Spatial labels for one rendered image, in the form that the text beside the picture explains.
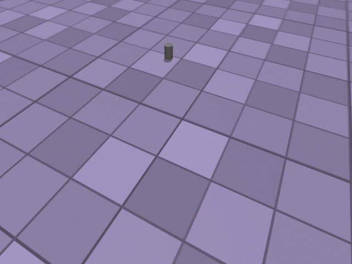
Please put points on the can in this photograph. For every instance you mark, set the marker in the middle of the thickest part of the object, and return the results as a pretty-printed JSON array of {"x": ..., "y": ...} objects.
[{"x": 168, "y": 51}]

